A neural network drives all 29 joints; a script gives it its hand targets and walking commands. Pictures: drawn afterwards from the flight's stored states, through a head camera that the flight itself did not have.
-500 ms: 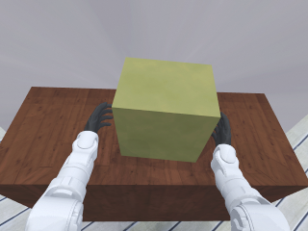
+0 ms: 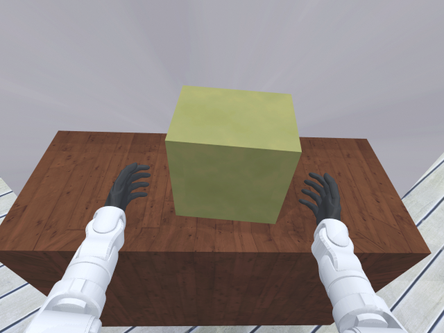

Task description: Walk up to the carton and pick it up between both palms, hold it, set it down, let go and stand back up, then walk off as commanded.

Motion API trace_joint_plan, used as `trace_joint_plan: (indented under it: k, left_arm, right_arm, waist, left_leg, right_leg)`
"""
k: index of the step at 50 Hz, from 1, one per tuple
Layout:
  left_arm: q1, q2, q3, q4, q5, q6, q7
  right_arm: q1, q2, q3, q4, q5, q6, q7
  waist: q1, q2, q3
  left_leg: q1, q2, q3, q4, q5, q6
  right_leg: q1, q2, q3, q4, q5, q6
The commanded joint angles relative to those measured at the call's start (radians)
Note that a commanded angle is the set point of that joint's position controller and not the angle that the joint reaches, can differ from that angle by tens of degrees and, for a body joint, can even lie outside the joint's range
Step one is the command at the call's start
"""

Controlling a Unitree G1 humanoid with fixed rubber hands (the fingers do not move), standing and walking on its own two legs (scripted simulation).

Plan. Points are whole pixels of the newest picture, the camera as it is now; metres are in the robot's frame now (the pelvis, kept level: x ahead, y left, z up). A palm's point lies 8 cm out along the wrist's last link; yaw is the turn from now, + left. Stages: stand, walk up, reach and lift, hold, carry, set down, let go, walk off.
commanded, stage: set down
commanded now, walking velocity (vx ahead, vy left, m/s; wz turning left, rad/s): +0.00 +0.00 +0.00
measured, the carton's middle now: (230, 157) +0.49 -0.01 +0.03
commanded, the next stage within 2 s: none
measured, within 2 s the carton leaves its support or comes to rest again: neither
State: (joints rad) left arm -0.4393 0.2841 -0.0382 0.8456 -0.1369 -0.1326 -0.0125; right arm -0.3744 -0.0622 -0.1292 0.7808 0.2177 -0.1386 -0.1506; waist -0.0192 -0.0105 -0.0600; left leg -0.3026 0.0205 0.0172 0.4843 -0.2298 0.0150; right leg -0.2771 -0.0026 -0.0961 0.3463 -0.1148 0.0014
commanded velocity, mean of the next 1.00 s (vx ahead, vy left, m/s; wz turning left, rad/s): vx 0.00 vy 0.00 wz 0.00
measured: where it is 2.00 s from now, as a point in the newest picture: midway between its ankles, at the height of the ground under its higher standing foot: outside the picture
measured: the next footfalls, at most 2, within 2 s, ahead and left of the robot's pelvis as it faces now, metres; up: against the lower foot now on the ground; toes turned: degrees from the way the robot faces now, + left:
none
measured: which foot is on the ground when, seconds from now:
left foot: down 0.00-1.00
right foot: down 0.00-1.00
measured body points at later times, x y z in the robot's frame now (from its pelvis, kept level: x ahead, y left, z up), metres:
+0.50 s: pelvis +0.00 -0.01 +0.00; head -0.01 +0.01 +0.45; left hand +0.29 +0.22 +0.02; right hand +0.27 -0.22 +0.04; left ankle +0.01 +0.10 -0.74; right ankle +0.04 -0.12 -0.74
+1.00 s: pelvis +0.01 -0.01 +0.00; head -0.01 +0.01 +0.45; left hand +0.23 +0.22 +0.01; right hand +0.21 -0.22 +0.03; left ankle +0.01 +0.10 -0.74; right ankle +0.04 -0.12 -0.74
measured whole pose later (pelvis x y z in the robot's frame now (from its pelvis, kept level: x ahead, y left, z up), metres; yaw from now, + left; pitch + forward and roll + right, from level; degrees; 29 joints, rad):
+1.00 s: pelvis +0.01 -0.01 +0.00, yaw +0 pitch -2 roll -1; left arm 0.24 0.34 -0.02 0.19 -0.21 -0.02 -0.05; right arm 0.36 -0.06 -0.03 -0.03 0.21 0.07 -0.15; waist -0.02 -0.01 -0.03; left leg -0.19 0.02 0.02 0.46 -0.24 0.01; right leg -0.18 0.00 -0.10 0.36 -0.15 -0.01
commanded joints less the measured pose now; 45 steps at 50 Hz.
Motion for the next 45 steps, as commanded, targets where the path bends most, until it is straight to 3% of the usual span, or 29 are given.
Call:
trace_joint_plan:
  k: [1, 6, 11, 15, 23, 33, 45]
  left_arm:
    - [-0.285, 0.159, 0.046, -0.21, -0.143, -0.029, -0.028]
    - [-0.185, 0.183, 0.076, -0.268, -0.152, -0.034, -0.054]
    - [-0.033, 0.176, 0.069, -0.419, -0.167, -0.041, -0.06]
    - [-0.03, 0.185, 0.046, -0.492, -0.192, -0.03, -0.06]
    - [0.171, 0.193, 0.034, -0.592, -0.208, 0.012, -0.058]
    - [0.402, 0.187, 0.083, -0.799, -0.176, 0.075, -0.063]
    - [0.53, 0.2, 0.089, -0.892, -0.171, 0.085, -0.06]
  right_arm:
    - [-0.266, -0.153, 0.04, -0.284, -0.015, -0.006, -0.002]
    - [-0.154, -0.109, 0.094, -0.382, -0.007, 0.009, -0.014]
    - [-0.01, -0.088, 0.122, -0.521, 0.004, 0.017, -0.011]
    - [-0.003, -0.094, 0.093, -0.617, -0.007, 0.046, -0.005]
    - [0.201, -0.061, 0.117, -0.731, -0.014, 0.108, 0.003]
    - [0.431, -0.034, 0.151, -0.906, -0.018, 0.144, -0.012]
    - [0.614, -0.015, 0.161, -1.046, -0.041, 0.173, -0.003]
  waist:
    - [0.012, 0.033, -0.258]
    - [0.04, -0.004, -0.24]
    - [0.049, 0.005, -0.224]
    - [0.035, 0.037, -0.223]
    - [0.048, 0.036, -0.138]
    - [0.076, 0.026, -0.053]
    - [0.086, 0.029, 0.055]
  left_leg:
    - [0.07, -0.016, -0.009, -0.149, 0.052, -0.056]
    - [0.108, -0.033, 0.016, -0.142, 0.124, -0.042]
    - [0.156, -0.031, 0.01, -0.144, 0.179, -0.042]
    - [0.135, -0.022, -0.005, -0.157, 0.109, -0.045]
    - [0.091, -0.008, -0.032, -0.183, 0.021, -0.035]
    - [0.101, -0.009, -0.029, -0.187, 0.072, -0.031]
    - [0.023, 0.008, -0.031, -0.208, -0.064, -0.009]
  right_leg:
    - [0.331, 0.03, 0.098, 0.014, -0.048, -0.009]
    - [0.349, 0.016, 0.116, -0.008, -0.022, -0.002]
    - [0.347, 0.019, 0.121, -0.019, 0.01, -0.014]
    - [0.32, 0.019, 0.121, -0.016, -0.061, -0.026]
    - [0.33, 0.007, 0.135, -0.021, -0.098, -0.033]
    - [0.354, -0.007, 0.143, -0.034, -0.057, -0.026]
    - [0.345, -0.025, 0.156, -0.028, -0.138, -0.037]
